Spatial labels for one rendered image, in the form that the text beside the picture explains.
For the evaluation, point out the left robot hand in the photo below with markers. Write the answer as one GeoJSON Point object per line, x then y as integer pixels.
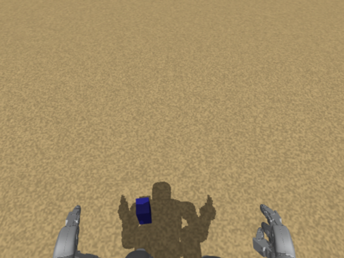
{"type": "Point", "coordinates": [67, 241]}

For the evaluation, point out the carton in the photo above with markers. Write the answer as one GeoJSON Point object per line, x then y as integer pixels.
{"type": "Point", "coordinates": [143, 210]}

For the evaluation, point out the right robot hand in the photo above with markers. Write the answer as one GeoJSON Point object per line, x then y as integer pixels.
{"type": "Point", "coordinates": [280, 241]}

